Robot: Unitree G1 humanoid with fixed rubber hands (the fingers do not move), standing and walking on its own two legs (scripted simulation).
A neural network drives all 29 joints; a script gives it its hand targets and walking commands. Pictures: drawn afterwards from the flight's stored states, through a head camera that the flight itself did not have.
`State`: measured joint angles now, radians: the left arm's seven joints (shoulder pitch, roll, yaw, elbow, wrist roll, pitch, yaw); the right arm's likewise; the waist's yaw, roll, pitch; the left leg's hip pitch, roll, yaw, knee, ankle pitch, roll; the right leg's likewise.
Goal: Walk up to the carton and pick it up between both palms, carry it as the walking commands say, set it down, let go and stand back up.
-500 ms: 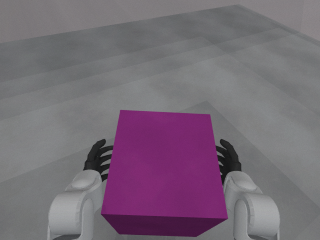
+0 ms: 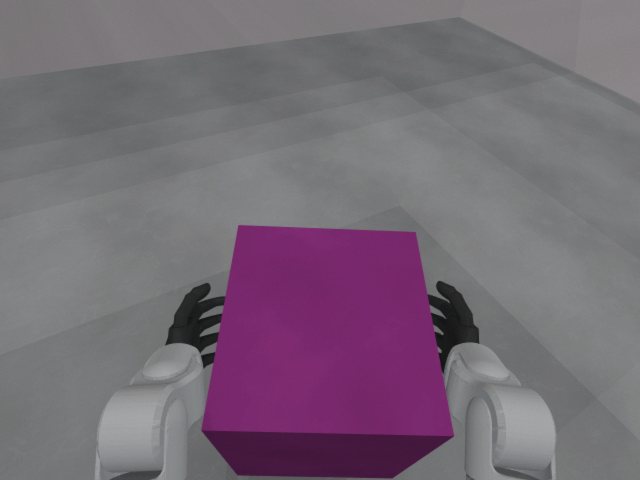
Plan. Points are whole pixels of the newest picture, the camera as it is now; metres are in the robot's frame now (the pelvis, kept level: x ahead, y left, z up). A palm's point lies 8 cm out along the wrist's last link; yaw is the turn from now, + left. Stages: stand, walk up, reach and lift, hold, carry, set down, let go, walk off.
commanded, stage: carry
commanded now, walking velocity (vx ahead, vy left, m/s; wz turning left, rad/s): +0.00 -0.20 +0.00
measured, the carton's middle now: (321, 361) +0.25 +0.00 +0.03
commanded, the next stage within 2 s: none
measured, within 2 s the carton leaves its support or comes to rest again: neither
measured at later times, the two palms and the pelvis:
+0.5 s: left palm (323, 433) +0.16 +0.00 +0.07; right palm (621, 426) +0.17 -0.29 +0.10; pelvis -0.07 -0.15 -0.01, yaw +1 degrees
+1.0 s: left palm out of the picture +0.09 -0.16 +0.08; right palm out of the picture +0.09 -0.45 +0.09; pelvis -0.15 -0.30 -0.01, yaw +0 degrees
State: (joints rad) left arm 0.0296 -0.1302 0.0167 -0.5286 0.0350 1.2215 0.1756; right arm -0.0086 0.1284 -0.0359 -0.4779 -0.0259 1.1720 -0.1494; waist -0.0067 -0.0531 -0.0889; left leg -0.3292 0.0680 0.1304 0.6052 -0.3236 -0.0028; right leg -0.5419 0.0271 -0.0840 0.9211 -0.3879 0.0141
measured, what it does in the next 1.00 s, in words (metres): steps to the right: right foot, then left foot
